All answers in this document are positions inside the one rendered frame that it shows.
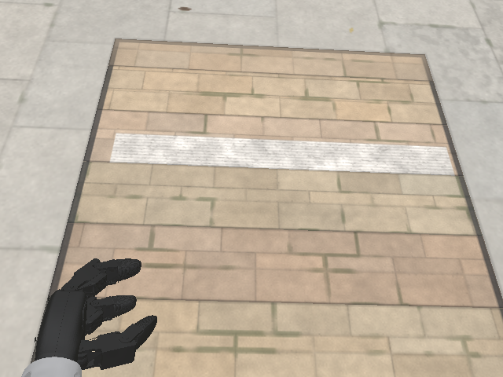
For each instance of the left robot hand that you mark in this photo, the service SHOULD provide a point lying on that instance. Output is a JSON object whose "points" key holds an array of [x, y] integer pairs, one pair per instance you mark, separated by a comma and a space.
{"points": [[73, 312]]}

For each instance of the robot left forearm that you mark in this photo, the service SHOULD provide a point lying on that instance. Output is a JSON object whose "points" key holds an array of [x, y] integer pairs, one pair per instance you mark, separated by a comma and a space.
{"points": [[53, 367]]}

